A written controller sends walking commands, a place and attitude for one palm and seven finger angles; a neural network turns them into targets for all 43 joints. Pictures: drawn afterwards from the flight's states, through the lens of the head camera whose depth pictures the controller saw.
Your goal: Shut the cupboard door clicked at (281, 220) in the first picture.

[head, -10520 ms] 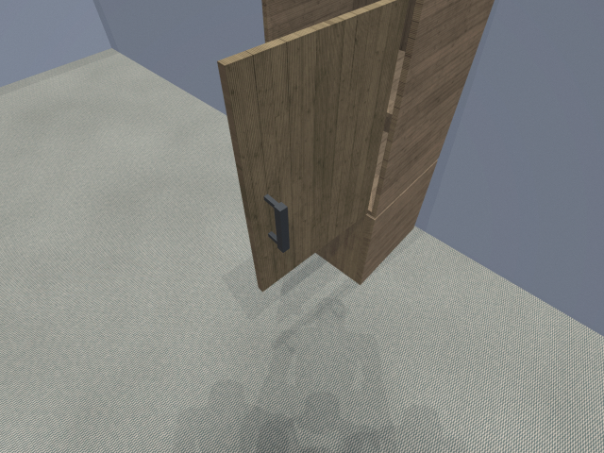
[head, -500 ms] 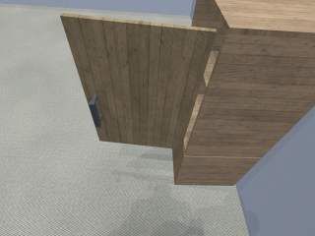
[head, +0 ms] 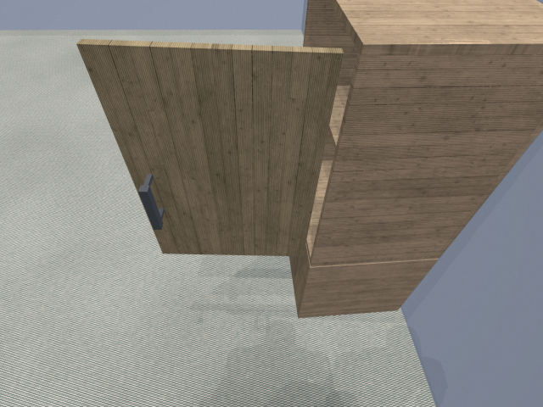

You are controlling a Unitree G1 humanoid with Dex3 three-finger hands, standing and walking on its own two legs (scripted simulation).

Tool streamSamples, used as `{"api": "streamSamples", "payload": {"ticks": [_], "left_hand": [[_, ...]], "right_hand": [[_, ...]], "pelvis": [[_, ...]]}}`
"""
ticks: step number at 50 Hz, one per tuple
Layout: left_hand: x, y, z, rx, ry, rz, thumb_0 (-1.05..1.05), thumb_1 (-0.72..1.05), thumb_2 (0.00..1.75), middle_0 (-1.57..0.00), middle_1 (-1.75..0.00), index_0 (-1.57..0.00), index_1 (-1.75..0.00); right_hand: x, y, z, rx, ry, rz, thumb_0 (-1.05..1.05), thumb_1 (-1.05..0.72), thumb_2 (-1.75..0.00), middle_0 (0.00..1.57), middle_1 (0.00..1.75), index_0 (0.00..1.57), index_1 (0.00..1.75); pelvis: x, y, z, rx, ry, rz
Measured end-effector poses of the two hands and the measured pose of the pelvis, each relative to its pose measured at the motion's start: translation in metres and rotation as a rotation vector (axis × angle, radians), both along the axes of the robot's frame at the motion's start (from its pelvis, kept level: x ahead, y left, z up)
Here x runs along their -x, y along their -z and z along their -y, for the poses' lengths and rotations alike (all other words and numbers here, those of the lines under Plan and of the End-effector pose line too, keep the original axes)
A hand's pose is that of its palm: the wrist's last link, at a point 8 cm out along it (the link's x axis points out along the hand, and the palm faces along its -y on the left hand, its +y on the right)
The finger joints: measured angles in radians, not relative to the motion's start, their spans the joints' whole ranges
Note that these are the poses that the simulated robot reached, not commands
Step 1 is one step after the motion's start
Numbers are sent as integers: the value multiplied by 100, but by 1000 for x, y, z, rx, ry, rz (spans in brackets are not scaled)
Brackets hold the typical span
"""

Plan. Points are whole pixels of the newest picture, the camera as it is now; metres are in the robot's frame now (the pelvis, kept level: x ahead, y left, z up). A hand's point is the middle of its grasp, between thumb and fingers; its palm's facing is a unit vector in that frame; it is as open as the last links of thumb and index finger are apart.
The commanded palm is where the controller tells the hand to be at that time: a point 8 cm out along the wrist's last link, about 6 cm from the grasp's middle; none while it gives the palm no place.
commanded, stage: look again from close up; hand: left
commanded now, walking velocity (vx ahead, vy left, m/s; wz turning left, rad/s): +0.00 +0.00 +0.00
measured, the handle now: (153, 202) +0.53 +0.28 -0.09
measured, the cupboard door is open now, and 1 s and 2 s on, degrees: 85 85 85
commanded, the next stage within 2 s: shuffle to correct the standing spot in 0.32 s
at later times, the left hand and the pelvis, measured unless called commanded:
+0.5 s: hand out of the picture -0.03 +0.18 -0.18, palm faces +0.02 -0.99 -0.17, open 7.4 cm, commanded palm none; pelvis -0.02 +0.01 +0.00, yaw +1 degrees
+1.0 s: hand out of the picture +0.07 +0.21 -0.18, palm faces +0.03 -0.98 -0.19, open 7.3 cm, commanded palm none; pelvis +0.05 +0.04 -0.01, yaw -1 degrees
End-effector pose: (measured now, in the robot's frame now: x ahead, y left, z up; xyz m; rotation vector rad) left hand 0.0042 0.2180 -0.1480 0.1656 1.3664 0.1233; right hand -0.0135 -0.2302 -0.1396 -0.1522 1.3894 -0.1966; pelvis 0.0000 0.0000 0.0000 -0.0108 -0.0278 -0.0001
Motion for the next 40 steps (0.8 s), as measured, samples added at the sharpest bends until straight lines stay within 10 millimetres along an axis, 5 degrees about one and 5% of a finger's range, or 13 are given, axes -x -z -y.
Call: {"api": "streamSamples", "payload": {"ticks": [10,25,34,40], "left_hand": [[-6,-5,-18,-22,0,84,1,91,90,-20,-30,-20,-30],[40,1,-12,24,-34,-2,1,91,90,-20,-30,-20,-30],[61,11,-16,51,-92,-77,1,91,90,-20,-30,-20,-30],[46,12,-32,50,-68,-125,1,91,90,-20,-30,-20,-30]], "right_hand": [[1,4,-19,-39,-24,46,1,-92,-90,20,30,20,29],[-12,-7,-10,0,-59,76,1,-91,-90,20,29,20,29],[-16,-4,-16,17,-69,28,0,-91,-90,20,29,20,29],[-18,-4,-33,18,-38,17,0,-91,-90,20,29,20,29]], "pelvis": [[14,1,-7,-6,-10,11],[20,-2,-11,-4,-12,6],[4,5,-22,10,-16,0],[-15,6,-35,-1,10,-7]]}}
